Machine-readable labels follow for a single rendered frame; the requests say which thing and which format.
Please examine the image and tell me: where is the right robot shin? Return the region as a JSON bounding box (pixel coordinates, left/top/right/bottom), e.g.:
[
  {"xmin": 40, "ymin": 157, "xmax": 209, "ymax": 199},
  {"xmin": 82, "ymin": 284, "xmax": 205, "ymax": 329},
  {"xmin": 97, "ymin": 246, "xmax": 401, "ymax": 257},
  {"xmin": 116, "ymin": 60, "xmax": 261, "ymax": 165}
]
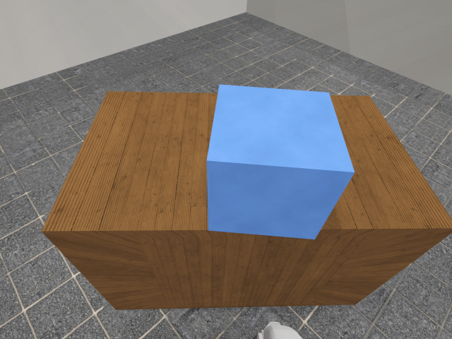
[{"xmin": 266, "ymin": 322, "xmax": 280, "ymax": 328}]

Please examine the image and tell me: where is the carton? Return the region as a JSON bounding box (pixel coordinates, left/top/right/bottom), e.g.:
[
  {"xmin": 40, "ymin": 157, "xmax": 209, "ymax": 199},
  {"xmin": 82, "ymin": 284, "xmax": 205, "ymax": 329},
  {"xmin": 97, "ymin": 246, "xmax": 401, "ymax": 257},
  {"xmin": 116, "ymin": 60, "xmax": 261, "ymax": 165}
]
[{"xmin": 207, "ymin": 85, "xmax": 355, "ymax": 239}]

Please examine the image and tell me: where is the robot right thigh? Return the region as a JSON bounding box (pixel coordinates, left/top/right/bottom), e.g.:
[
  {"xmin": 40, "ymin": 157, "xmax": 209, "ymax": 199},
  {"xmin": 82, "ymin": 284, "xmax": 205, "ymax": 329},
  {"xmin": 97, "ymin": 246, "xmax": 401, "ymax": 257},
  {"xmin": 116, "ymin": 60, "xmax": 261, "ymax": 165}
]
[{"xmin": 257, "ymin": 325, "xmax": 302, "ymax": 339}]

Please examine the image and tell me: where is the pedestal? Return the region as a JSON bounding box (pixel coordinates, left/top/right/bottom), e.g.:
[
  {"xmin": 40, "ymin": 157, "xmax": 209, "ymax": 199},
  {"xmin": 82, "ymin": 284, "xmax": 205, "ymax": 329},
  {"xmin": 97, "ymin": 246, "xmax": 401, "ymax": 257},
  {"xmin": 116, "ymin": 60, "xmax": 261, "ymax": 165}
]
[{"xmin": 41, "ymin": 91, "xmax": 452, "ymax": 310}]

